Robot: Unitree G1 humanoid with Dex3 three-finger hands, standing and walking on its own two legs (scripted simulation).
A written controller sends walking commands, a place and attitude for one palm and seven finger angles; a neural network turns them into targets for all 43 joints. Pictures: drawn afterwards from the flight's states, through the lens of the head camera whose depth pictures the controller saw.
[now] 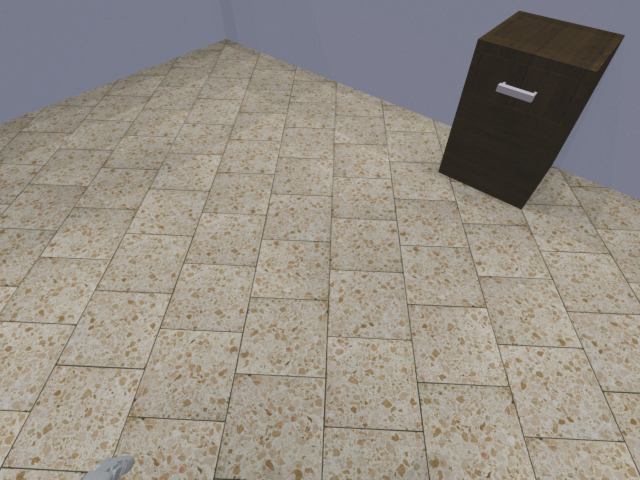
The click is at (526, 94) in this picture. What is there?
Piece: drawer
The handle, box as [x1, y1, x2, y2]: [496, 82, 536, 102]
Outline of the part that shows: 496,88 496,91 530,102 536,93 528,92 506,85 505,82 499,83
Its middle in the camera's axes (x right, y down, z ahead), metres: +0.77 -0.58 +1.52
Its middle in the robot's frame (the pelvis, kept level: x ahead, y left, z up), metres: +1.53 -0.71 -0.24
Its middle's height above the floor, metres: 0.53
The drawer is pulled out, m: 0.00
